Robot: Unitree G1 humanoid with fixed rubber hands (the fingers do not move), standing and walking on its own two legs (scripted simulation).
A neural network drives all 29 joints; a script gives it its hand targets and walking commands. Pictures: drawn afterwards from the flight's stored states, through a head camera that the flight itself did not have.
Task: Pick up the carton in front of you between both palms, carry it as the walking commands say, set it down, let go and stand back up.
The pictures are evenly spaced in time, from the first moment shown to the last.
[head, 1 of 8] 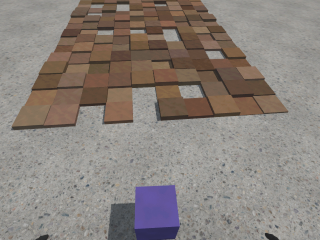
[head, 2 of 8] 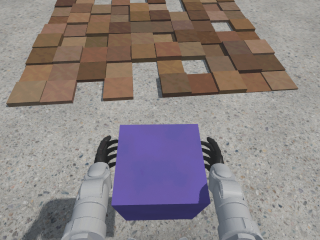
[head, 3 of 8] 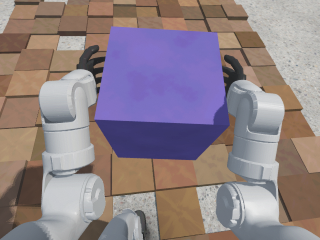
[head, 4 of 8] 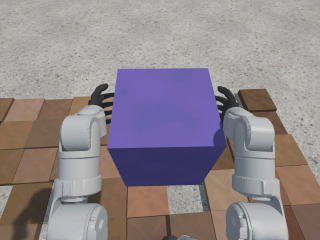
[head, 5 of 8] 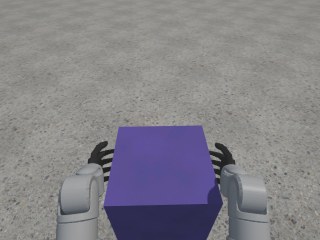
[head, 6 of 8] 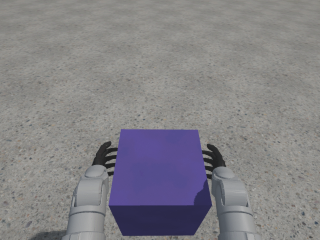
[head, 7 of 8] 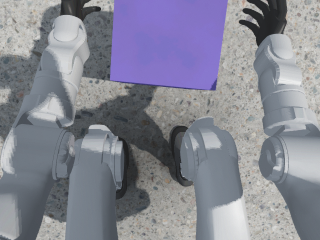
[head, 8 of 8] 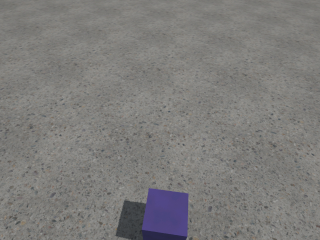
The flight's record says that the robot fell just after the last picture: no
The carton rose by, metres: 0.81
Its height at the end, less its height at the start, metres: +0.00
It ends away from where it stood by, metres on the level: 6.33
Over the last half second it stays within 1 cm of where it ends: yes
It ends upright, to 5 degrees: yes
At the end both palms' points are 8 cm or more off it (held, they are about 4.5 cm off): yes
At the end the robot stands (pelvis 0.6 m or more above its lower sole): yes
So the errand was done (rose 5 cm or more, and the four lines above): yes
